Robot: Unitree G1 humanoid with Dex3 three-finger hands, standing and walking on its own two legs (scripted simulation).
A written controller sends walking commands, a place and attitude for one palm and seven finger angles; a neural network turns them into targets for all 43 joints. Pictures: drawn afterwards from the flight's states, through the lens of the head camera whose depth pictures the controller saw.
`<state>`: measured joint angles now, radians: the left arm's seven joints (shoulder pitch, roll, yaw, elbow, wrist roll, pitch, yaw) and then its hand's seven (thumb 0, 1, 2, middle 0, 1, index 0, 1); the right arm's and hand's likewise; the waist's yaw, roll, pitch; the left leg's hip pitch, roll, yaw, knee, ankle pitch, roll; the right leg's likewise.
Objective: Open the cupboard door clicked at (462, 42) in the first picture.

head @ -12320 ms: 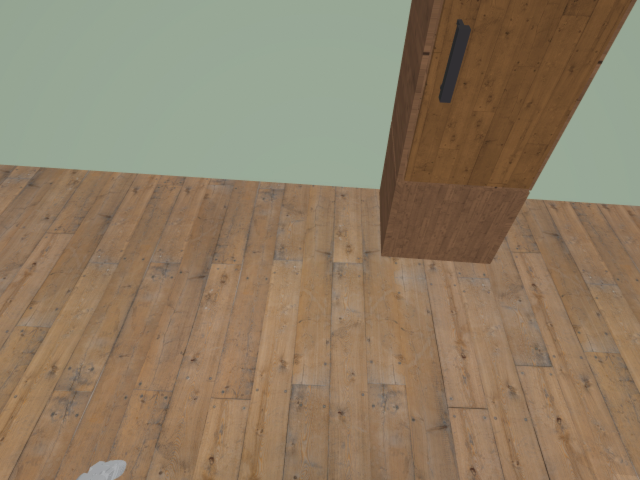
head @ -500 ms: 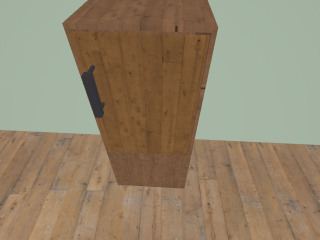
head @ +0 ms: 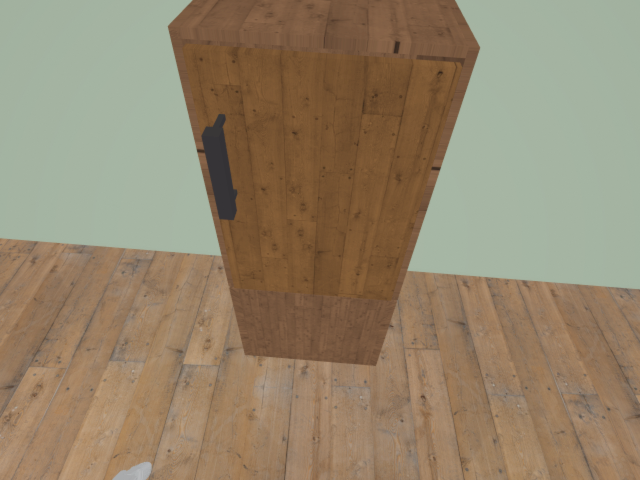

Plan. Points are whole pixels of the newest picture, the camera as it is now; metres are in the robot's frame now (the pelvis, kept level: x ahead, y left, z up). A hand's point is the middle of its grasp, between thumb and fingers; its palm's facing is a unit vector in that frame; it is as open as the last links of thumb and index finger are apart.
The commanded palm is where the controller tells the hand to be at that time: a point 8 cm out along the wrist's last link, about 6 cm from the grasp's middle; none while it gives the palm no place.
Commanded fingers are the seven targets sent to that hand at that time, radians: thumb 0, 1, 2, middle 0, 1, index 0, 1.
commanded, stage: raise the hand with hooked fingers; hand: left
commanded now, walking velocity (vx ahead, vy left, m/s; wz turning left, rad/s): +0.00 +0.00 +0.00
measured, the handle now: (224, 168) +0.58 +0.21 +0.06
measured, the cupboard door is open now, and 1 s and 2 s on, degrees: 0 0 0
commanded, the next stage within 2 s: none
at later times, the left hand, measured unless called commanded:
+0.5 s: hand (150, 438) +0.17 +0.22 -0.03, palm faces +0.08 -1.00 -0.06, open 9.5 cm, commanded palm +0.15 +0.27 -0.01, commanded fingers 0.00 0.20 0.60 -0.25 -0.75 -0.25 -0.75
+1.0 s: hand (131, 373) +0.22 +0.24 +0.02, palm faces +0.03 -1.00 -0.06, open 12.5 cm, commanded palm +0.19 +0.30 +0.03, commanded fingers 0.00 -0.38 0.35 -0.29 -1.12 -0.29 -1.12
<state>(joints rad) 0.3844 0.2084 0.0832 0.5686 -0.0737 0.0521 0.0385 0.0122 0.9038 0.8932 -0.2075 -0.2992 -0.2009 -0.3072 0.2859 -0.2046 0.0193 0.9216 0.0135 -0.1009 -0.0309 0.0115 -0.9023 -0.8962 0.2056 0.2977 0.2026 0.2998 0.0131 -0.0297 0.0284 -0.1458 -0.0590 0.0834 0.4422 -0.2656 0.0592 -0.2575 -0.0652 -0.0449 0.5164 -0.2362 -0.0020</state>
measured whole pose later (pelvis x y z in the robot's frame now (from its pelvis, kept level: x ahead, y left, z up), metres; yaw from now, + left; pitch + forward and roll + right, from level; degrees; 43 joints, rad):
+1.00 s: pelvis +0.00 -0.02 -0.05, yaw +3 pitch +9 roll -2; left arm 0.21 0.38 0.38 0.16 -0.40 -0.28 -0.49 0.00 -0.16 0.44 -0.28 -0.98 -0.27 -0.99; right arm 0.29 -0.29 0.03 0.55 0.05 -0.26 -0.06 0.02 -0.90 -0.90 0.21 0.30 0.20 0.30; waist 0.00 0.02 -0.09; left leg -0.63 0.00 -0.01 0.95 -0.49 0.03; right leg -0.65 0.02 -0.09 0.88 -0.39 -0.03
